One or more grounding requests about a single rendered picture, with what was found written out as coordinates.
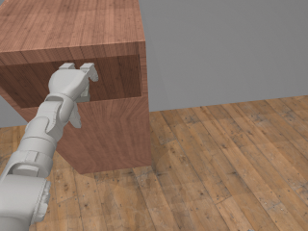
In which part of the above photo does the cabinet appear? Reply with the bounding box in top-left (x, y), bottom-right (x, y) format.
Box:
top-left (0, 0), bottom-right (152, 174)

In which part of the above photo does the left robot upper arm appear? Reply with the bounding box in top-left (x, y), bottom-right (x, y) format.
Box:
top-left (0, 174), bottom-right (52, 231)

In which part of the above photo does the handle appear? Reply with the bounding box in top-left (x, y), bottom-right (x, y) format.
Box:
top-left (75, 83), bottom-right (90, 103)

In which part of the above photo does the robot left hand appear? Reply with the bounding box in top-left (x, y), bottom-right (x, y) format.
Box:
top-left (48, 63), bottom-right (99, 129)

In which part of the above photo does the drawer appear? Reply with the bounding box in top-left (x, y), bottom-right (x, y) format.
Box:
top-left (0, 54), bottom-right (141, 109)

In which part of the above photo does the left robot forearm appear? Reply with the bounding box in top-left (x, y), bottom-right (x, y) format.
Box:
top-left (0, 92), bottom-right (74, 185)

